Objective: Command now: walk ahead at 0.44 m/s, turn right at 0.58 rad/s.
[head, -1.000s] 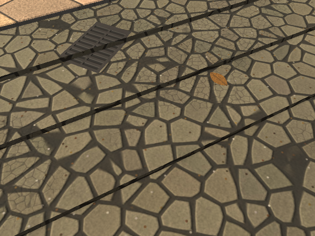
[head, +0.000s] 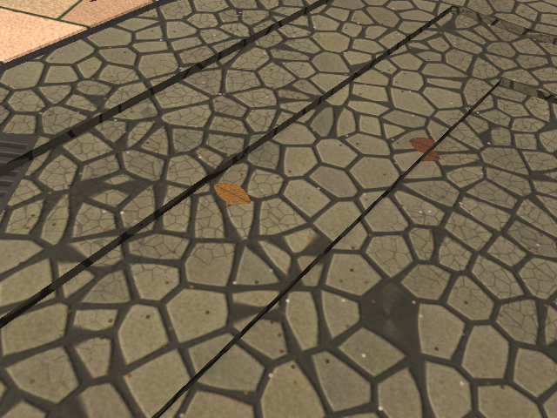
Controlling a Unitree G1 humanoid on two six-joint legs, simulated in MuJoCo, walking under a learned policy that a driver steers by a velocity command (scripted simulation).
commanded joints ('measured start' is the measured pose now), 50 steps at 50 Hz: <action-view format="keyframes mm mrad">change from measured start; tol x32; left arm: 1 -135 39 5 -78 8 -21 -6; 50 152 0 -16 4 -1 -71 20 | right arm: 1 93 -121 -21 -4 -4 -18 -8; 19 171 -57 -4 64 62 -13 -14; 37 -618 -63 25 -194 12 12 41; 43 -53 -247 -39 -100 -16 -20 -1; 50 -256 -91 -20 -85 13 -18 17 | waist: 1 -26 170 126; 11 -12 83 209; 20 144 -16 -384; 50 68 159 39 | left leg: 1 80 274 -112 22 609 80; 11 -121 241 77 41 281 29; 16 -33 234 92 841 670 27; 18 -595 18 19 1587 -483 3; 19 -859 62 -149 1645 -464 -4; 32 -698 128 -196 580 361 -88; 41 -313 -37 -179 249 195 5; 44 233 481 -942 25 -74 212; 50 -256 284 -408 -98 157 124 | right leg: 1 -243 -6 -32 -8 41 -15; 7 -429 -40 -65 -223 118 -40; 17 814 -33 -146 -918 595 -157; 19 1358 -335 106 -381 1419 -253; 22 1005 -313 415 -810 94 -337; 26 378 -190 273 -899 378 -284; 41 591 -54 287 -641 570 -126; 44 107 194 61 53 -534 -71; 50 127 -22 -4 -7 -234 -38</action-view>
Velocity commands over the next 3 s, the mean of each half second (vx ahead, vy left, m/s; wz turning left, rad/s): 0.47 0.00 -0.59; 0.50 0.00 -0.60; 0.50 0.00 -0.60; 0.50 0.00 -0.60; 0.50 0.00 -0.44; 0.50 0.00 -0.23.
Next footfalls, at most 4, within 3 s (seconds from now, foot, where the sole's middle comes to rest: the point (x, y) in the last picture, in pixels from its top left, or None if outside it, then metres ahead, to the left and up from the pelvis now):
0.34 right None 0.36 -0.17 -0.93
0.84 left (310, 375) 0.71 -0.16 -0.93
1.36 right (425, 365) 0.73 -0.50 -0.93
1.92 left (470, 280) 1.03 -0.73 -0.93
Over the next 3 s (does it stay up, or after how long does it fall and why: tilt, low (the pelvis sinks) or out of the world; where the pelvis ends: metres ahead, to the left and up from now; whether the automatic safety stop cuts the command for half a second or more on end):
stays up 0.95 -1.17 -0.17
